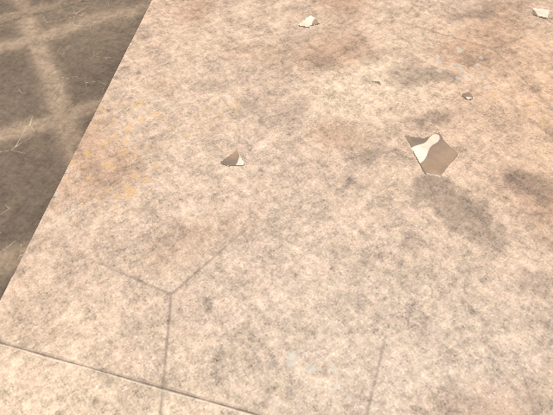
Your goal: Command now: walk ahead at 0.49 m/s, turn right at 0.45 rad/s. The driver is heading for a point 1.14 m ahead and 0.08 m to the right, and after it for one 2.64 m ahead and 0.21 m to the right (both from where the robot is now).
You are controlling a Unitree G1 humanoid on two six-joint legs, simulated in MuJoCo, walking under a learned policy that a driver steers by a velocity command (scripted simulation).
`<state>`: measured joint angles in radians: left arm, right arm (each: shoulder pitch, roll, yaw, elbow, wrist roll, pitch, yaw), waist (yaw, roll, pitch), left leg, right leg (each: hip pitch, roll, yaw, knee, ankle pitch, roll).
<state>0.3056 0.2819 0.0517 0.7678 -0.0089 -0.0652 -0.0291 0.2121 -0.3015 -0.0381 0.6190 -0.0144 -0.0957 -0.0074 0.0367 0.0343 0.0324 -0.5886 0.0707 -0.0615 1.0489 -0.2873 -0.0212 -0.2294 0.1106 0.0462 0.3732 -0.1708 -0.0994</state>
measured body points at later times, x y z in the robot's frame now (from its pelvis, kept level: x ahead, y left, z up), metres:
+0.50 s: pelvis +0.24 +0.04 +0.00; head +0.29 +0.03 +0.44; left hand +0.46 +0.28 -0.11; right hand +0.32 -0.26 -0.10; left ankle +0.32 +0.13 -0.74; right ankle +0.22 -0.10 -0.67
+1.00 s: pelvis +0.30 +0.01 -0.02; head +0.33 +0.01 +0.43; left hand +0.54 +0.23 -0.11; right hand +0.36 -0.30 -0.12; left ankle +0.32 +0.10 -0.74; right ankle +0.29 -0.13 -0.74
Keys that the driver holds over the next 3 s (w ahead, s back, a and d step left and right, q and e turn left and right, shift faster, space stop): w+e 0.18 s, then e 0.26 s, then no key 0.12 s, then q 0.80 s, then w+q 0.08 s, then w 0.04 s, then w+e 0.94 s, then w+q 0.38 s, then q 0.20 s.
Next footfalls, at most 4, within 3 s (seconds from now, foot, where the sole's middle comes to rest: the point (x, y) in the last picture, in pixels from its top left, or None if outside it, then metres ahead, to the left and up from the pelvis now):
0.26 left None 0.36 0.10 -0.78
0.68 right None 0.32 -0.14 -0.78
1.54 right None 0.38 -0.12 -0.78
1.90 left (245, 379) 0.55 0.16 -0.78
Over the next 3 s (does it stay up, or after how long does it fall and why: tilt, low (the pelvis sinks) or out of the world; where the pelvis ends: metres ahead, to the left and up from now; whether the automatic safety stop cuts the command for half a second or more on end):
stays up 1.02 -0.09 -0.03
